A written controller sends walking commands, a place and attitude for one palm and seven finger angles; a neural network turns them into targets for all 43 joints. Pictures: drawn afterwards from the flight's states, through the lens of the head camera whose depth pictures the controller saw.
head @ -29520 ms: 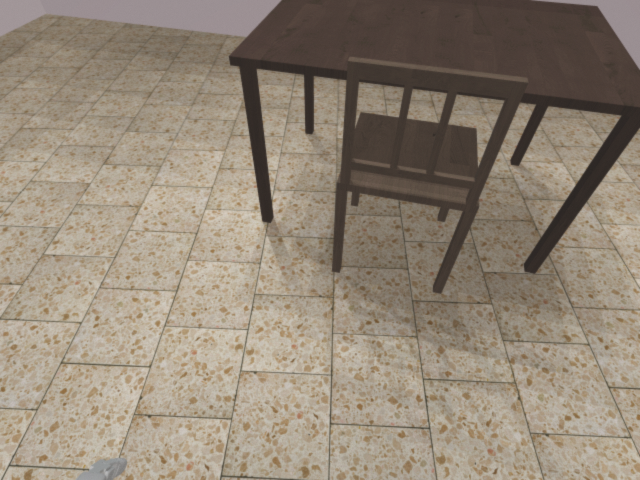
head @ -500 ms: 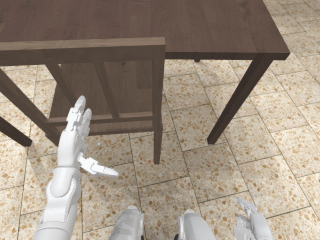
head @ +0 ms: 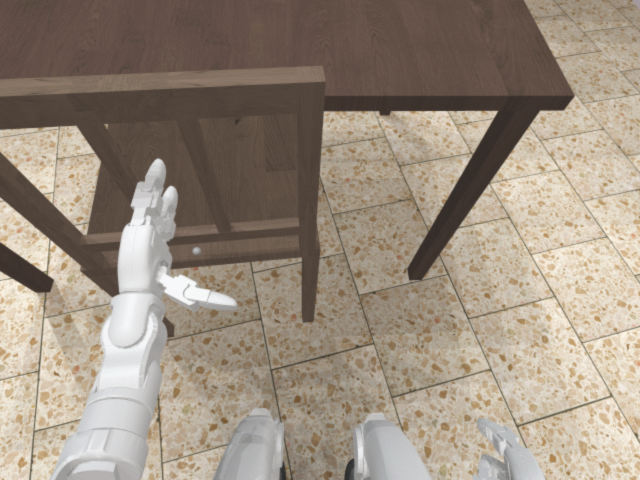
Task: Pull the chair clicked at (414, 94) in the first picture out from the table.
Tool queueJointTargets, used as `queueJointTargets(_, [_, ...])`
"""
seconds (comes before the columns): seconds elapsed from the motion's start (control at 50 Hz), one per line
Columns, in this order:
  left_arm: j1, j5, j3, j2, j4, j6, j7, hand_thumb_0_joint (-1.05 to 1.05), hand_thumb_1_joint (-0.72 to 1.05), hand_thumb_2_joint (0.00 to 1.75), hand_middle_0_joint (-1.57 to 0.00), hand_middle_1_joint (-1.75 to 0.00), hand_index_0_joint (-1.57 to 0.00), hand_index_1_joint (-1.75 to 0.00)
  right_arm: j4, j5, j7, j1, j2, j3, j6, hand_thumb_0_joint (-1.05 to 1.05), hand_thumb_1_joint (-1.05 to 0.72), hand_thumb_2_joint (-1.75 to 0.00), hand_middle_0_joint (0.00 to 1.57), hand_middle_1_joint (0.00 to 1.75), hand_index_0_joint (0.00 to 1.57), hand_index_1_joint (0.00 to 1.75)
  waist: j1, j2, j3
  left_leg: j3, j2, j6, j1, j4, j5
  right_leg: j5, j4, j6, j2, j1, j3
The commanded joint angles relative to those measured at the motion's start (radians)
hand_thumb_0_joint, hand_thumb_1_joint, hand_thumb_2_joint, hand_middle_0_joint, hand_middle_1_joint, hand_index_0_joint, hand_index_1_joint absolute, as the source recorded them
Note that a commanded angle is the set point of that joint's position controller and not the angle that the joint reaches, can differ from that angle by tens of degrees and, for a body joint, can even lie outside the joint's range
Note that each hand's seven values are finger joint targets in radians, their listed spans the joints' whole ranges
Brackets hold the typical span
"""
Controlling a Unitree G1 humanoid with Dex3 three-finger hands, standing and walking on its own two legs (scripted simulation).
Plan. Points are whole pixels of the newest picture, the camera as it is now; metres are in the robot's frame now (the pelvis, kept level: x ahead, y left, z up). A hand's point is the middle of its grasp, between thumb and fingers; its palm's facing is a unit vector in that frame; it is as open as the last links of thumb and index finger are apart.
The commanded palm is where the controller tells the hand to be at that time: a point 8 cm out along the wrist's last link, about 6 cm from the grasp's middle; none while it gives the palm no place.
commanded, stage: push the fingers through the gap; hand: left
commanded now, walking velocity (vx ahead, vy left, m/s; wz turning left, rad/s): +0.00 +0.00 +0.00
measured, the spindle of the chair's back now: (130, 187) +0.48 +0.27 +0.01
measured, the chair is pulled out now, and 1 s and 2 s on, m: -0.06 -0.06 -0.06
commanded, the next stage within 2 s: hook a spindle and tug to test in 0.60 s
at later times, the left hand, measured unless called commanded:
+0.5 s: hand (206, 233) +0.41 +0.15 +0.02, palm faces +0.05 -1.00 -0.02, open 16.9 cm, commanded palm +0.38 +0.20 +0.02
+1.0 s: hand (202, 235) +0.40 +0.15 +0.03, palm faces +0.05 -1.00 -0.02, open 15.9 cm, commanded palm +0.37 +0.20 +0.02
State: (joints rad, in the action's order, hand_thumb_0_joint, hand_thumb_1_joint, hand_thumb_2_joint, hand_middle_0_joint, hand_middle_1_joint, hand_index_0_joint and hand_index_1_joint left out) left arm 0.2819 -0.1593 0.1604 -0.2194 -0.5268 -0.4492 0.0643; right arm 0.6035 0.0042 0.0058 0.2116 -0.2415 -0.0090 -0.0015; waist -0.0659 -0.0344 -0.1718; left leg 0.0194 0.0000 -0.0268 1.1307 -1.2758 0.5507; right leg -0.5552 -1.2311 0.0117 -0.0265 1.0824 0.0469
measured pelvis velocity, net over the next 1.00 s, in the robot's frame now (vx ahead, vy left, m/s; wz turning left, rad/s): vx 0.00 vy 0.00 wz -0.01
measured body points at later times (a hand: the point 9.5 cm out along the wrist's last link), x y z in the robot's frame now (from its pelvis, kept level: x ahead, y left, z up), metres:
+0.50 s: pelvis +0.00 +0.00 +0.00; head +0.12 +0.01 +0.43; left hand +0.40 +0.21 +0.02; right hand +0.10 -0.25 -0.12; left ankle +0.02 +0.10 -0.62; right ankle +0.01 -0.12 -0.62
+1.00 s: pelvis +0.00 +0.00 +0.00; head +0.12 +0.01 +0.43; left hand +0.40 +0.21 +0.03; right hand +0.11 -0.26 -0.12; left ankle +0.02 +0.10 -0.62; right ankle +0.01 -0.12 -0.62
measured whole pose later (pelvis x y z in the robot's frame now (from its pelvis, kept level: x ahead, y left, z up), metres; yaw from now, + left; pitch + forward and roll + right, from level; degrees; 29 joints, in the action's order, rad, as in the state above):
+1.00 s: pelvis +0.00 +0.00 +0.00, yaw +0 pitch +24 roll -2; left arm 0.39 -0.15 0.21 -0.23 -0.66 -0.49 0.07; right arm 0.61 0.01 -0.01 0.22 -0.24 0.00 -0.03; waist -0.08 -0.03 -0.17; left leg 0.02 0.01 -0.02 1.14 -1.27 0.55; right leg -0.55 -1.23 0.02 -0.03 1.09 0.04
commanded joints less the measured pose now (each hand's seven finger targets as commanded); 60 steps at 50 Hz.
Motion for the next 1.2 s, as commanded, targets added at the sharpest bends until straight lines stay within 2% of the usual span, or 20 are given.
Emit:
queueJointTargets(0.0, [0.273,0.0,0.036,-0.128,0.175,-0.078,0.001,0.0,-0.5,0.3,-0.06,-0.08,-0.06,-0.08,-0.098,0.002,0.005,0.053,-0.149,0.059,0.03,0.0,-0.9,-0.9,0.2,0.3,0.2,0.3,-0.018,-0.017,-0.421,0.029,0.006,0.016,-0.337,0.153,-0.365,0.32,0.15,0.016,-0.001,-0.183,-0.014])
queueJointTargets(0.12, [0.334,0.004,0.074,-0.162,0.133,-0.089,-0.002,0.0,-0.5,0.3,-0.06,-0.08,-0.06,-0.08,-0.091,0.003,0.003,0.063,-0.15,0.059,0.019,0.0,-0.9,-0.9,0.2,0.3,0.2,0.3,-0.017,-0.027,-0.421,0.026,0.006,0.017,-0.329,0.152,-0.361,0.32,0.15,0.018,-0.003,-0.183,-0.017])
queueJointTargets(0.18, [0.368,0.006,0.042,-0.128,0.111,-0.092,-0.001,0.0,-0.5,0.3,-0.06,-0.08,-0.06,-0.08,-0.084,0.005,-0.001,0.07,-0.15,0.061,0.017,0.0,-0.9,-0.9,0.2,0.3,0.2,0.3,-0.032,-0.033,-0.434,0.032,0.009,0.019,-0.355,0.147,-0.377,0.316,0.146,0.016,-0.003,-0.151,-0.011])
queueJointTargets(0.22, [0.371,0.008,0.049,-0.134,0.077,-0.091,0.001,0.0,-0.5,0.3,-0.06,-0.08,-0.06,-0.08,-0.083,0.004,-0.002,0.073,-0.153,0.061,0.012,0.0,-0.9,-0.9,0.2,0.3,0.2,0.3,-0.031,-0.022,-0.406,0.032,0.008,0.019,-0.332,0.154,-0.342,0.29,0.154,0.017,-0.005,-0.148,-0.012])
queueJointTargets(0.3, [0.384,0.013,0.035,-0.121,0.08,-0.094,-0.001,0.0,-0.5,0.3,-0.06,-0.08,-0.06,-0.08,-0.088,0.005,-0.005,0.078,-0.155,0.063,0.008,0.0,-0.9,-0.9,0.2,0.3,0.2,0.3,-0.029,-0.045,-0.434,0.039,0.012,0.023,-0.371,0.159,-0.366,0.29,0.148,0.02,-0.004,-0.131,-0.006])
queueJointTargets(0.34, [0.388,0.015,0.038,-0.121,0.055,-0.091,-0.007,0.0,-0.5,0.3,-0.06,-0.08,-0.06,-0.08,-0.084,0.005,-0.006,0.082,-0.155,0.061,0.002,0.0,-0.9,-0.9,0.2,0.3,0.2,0.3,-0.034,-0.016,-0.41,0.038,0.011,0.02,-0.35,0.161,-0.35,0.285,0.154,0.018,-0.006,-0.136,-0.006])
queueJointTargets(0.4, [0.419,0.021,0.077,-0.162,0.063,-0.101,-0.021,0.0,-0.5,0.3,-0.06,-0.08,-0.06,-0.08,-0.086,0.008,-0.006,0.082,-0.155,0.061,-0.001,0.0,-0.9,-0.9,0.2,0.3,0.2,0.3,-0.026,-0.02,-0.434,0.033,0.008,0.017,-0.33,0.154,-0.344,0.291,0.147,0.016,-0.004,-0.157,-0.014])
queueJointTargets(0.46, [0.406,0.024,0.092,-0.179,0.059,-0.11,-0.026,0.0,-0.5,0.3,-0.06,-0.08,-0.06,-0.08,-0.089,0.008,-0.006,0.086,-0.155,0.061,0.0,0.0,-0.9,-0.9,0.2,0.3,0.2,0.3,-0.02,-0.02,-0.442,0.03,0.006,0.017,-0.322,0.154,-0.34,0.293,0.146,0.018,-0.006,-0.171,-0.018])
queueJointTargets(0.48, [0.424,0.027,0.077,-0.164,0.074,-0.114,-0.025,0.0,-0.5,0.3,-0.06,-0.08,-0.06,-0.08,-0.087,0.01,-0.007,0.083,-0.152,0.059,-0.001,0.0,-0.9,-0.9,0.2,0.3,0.2,0.3,-0.026,-0.044,-0.453,0.029,0.007,0.019,-0.339,0.153,-0.358,0.307,0.142,0.017,-0.005,-0.165,-0.016])
queueJointTargets(0.58, [0.395,0.023,0.047,-0.13,0.055,-0.106,-0.012,0.0,-0.5,0.3,-0.06,-0.08,-0.06,-0.08,-0.085,0.006,-0.011,0.089,-0.152,0.062,-0.004,0.0,-0.9,-0.9,0.2,0.3,0.2,0.3,-0.035,-0.029,-0.438,0.03,0.01,0.019,-0.348,0.155,-0.368,0.317,0.149,0.016,-0.008,-0.16,-0.013])
queueJointTargets(0.62, [0.392,0.019,0.059,-0.141,0.04,-0.099,-0.01,0.0,-0.5,0.3,-0.06,-0.08,-0.06,-0.08,-0.083,0.005,-0.01,0.088,-0.153,0.061,-0.007,0.0,-0.9,-0.9,0.2,0.3,0.2,0.3,-0.033,-0.006,-0.427,0.023,0.007,0.014,-0.318,0.153,-0.345,0.315,0.157,0.015,-0.008,-0.182,-0.019])
queueJointTargets(0.68, [0.387,0.016,0.085,-0.168,0.056,-0.104,-0.01,0.0,-0.5,0.3,-0.06,-0.08,-0.06,-0.08,-0.085,0.005,-0.008,0.084,-0.152,0.06,-0.006,0.0,-0.9,-0.9,0.2,0.3,0.2,0.3,-0.024,-0.027,-0.443,0.017,0.004,0.014,-0.314,0.151,-0.347,0.324,0.157,0.014,-0.006,-0.195,-0.026])
queueJointTargets(0.8, [0.42,0.013,0.062,-0.148,0.065,-0.12,-0.005,0.0,-0.5,0.3,-0.17,-0.41,-0.17,-0.41,-0.078,0.007,-0.009,0.082,-0.151,0.062,0.0,0.0,-0.9,-0.9,0.2,0.3,0.2,0.3,-0.037,-0.029,-0.444,0.017,0.004,0.013,-0.325,0.143,-0.352,0.33,0.157,0.014,-0.006,-0.188,-0.026])
queueJointTargets(0.84, [0.401,0.01,0.08,-0.165,0.038,-0.115,0.001,0.0,-0.5,0.3,-0.2,-0.52,-0.2,-0.52,-0.076,0.005,-0.008,0.081,-0.151,0.061,0.0,0.0,-0.9,-0.9,0.2,0.3,0.2,0.3,-0.035,0.0,-0.428,0.011,0.0,0.009,-0.288,0.141,-0.33,0.331,0.164,0.012,-0.007,-0.214,-0.032])
queueJointTargets(0.86, [0.401,0.011,0.088,-0.18,0.051,-0.119,0.005,0.0,-0.5,0.3,-0.22,-0.57,-0.22,-0.57,-0.081,0.006,-0.007,0.084,-0.155,0.061,0.001,0.0,-0.9,-0.9,0.2,0.3,0.2,0.3,-0.029,-0.018,-0.436,0.014,0.0,0.01,-0.294,0.143,-0.343,0.339,0.155,0.015,-0.007,-0.214,-0.031])
queueJointTargets(0.98, [0.344,-0.003,0.06,-0.139,0.091,-0.112,0.015,0.0,-0.5,0.3,-0.32,-0.9,-0.32,-0.9,-0.089,0.003,-0.012,0.073,-0.148,0.062,0.001,0.0,-0.9,-0.9,0.2,0.3,0.2,0.3,-0.025,-0.023,-0.451,0.013,0.003,0.012,-0.324,0.147,-0.379,0.367,0.156,0.013,-0.007,-0.221,-0.027])
queueJointTargets(1.08, [0.331,0.009,0.043,-0.136,0.104,-0.115,0.014,0.0,-0.22,0.42,-0.41,-1.18,-0.41,-1.18,-0.091,0.002,-0.014,0.072,-0.149,0.063,0.003,0.0,-0.9,-0.9,0.2,0.3,0.2,0.3,-0.027,-0.023,-0.424,0.016,0.004,0.013,-0.324,0.152,-0.369,0.355,0.157,0.016,-0.006,-0.207,-0.024])
queueJointTargets(1.12, [0.361,0.008,0.002,-0.097,0.105,-0.117,0.021,0.0,-0.11,0.47,-0.45,-1.29,-0.45,-1.29,-0.086,0.001,-0.013,0.069,-0.147,0.065,0.006,0.0,-0.9,-0.9,0.2,0.3,0.2,0.3,-0.043,-0.022,-0.405,0.018,0.005,0.012,-0.326,0.149,-0.335,0.319,0.166,0.014,-0.005,-0.18,-0.022])
queueJointTargets(1.14, [0.36,0.003,0.022,-0.112,0.078,-0.113,0.021,0.0,-0.05,0.49,-0.46,-1.34,-0.46,-1.34,-0.082,0.001,-0.01,0.067,-0.151,0.064,0.006,0.0,-0.9,-0.9,0.2,0.3,0.2,0.3,-0.041,0.002,-0.386,0.022,0.005,0.011,-0.311,0.151,-0.309,0.295,0.171,0.014,-0.007,-0.174,-0.022])
queueJointTargets(1.18, [0.394,0.003,0.034,-0.122,0.075,-0.116,0.016,0.0,0.06,0.54,-0.5,-1.45,-0.5,-1.45,-0.081,0.001,-0.007,0.066,-0.154,0.062,0.009,0.0,-0.9,-0.9,0.2,0.3,0.2,0.3,-0.036,-0.028,-0.385,0.027,0.002,0.013,-0.315,0.156,-0.299,0.27,0.165,0.017,-0.005,-0.151,-0.019])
